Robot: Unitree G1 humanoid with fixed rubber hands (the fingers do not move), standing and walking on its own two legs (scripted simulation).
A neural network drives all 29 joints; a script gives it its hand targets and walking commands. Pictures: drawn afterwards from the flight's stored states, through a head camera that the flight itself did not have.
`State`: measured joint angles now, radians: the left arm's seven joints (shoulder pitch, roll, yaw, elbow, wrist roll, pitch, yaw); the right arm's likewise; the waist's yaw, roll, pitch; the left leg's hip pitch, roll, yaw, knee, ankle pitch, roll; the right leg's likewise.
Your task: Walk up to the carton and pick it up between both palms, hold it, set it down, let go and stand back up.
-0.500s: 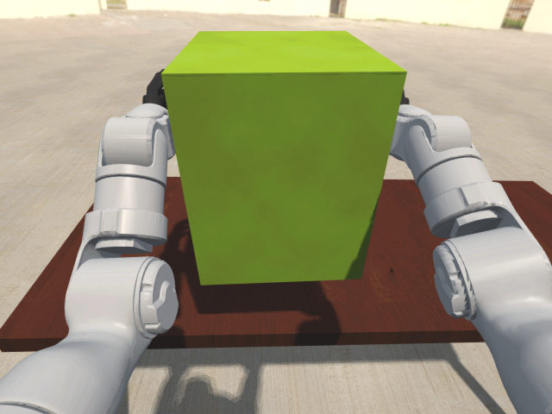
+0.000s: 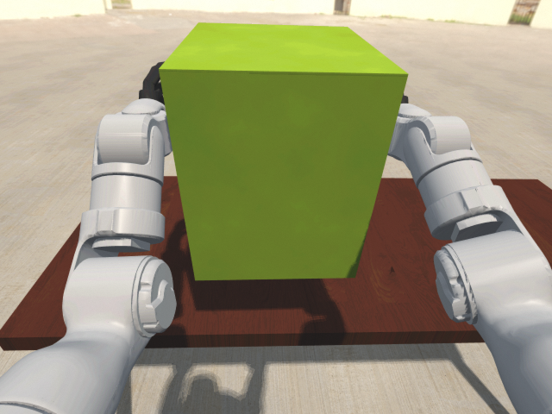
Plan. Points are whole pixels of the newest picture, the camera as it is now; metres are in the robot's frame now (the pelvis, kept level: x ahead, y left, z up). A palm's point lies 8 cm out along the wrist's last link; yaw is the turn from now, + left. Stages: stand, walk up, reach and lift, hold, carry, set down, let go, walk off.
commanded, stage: hold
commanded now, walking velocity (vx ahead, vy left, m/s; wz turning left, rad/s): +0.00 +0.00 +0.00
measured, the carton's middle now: (275, 147) +0.39 +0.00 +0.27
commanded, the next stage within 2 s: none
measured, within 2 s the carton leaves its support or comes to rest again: neither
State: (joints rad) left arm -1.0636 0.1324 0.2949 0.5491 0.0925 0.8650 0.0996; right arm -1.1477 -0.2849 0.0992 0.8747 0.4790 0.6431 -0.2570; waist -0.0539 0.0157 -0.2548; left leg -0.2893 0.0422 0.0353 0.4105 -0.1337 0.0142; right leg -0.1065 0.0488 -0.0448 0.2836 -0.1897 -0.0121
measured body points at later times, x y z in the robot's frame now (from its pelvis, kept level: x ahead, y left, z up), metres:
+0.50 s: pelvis +0.00 +0.00 +0.00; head -0.09 +0.03 +0.44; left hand +0.39 +0.16 +0.31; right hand +0.39 -0.16 +0.32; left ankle +0.05 +0.11 -0.75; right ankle -0.03 -0.11 -0.75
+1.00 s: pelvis +0.00 +0.00 +0.00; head -0.10 +0.03 +0.44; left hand +0.39 +0.16 +0.32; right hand +0.39 -0.16 +0.32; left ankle +0.05 +0.11 -0.75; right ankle -0.03 -0.11 -0.75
